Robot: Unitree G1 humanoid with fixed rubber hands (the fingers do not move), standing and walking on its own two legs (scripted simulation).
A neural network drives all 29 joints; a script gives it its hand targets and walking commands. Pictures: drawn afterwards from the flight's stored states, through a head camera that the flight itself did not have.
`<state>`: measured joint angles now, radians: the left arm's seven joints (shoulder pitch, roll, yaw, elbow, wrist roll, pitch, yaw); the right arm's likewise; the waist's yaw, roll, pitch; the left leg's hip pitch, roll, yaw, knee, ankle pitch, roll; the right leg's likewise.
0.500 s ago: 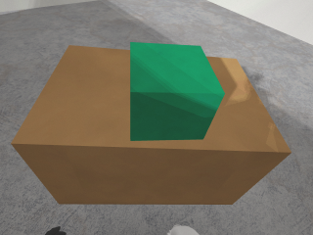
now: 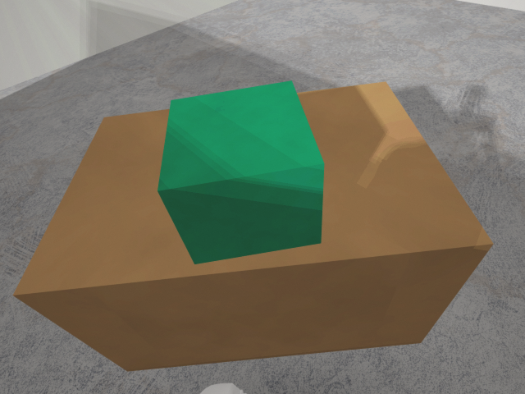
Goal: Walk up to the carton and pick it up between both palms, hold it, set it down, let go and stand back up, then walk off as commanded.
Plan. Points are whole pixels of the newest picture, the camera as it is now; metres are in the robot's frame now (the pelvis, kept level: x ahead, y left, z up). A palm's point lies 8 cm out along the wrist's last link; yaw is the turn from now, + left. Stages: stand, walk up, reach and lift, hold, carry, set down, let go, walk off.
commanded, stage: walk up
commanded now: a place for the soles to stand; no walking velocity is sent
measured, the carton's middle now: (244, 170) +0.60 +0.07 -0.03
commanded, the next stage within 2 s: none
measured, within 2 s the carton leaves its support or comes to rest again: neither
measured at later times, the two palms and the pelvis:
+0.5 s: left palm out of the picture +0.11 +0.42 -0.13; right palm out of the picture +0.11 -0.18 -0.06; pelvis +0.06 +0.13 -0.01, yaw +1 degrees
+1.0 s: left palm out of the picture +0.13 +0.37 -0.13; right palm out of the picture +0.11 -0.23 -0.08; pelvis +0.06 +0.08 -0.02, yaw +0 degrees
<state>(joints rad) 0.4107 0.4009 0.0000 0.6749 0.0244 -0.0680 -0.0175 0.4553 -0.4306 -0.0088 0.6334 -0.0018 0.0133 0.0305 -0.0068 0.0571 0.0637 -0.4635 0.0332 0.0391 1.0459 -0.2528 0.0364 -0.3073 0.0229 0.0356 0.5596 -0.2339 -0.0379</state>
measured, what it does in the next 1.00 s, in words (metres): steps on the spot: left foot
